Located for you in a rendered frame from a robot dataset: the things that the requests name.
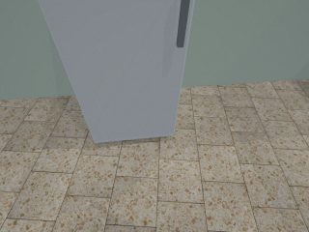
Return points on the handle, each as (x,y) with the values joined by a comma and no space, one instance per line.
(184,9)

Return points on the fridge door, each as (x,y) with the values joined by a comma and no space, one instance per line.
(123,62)

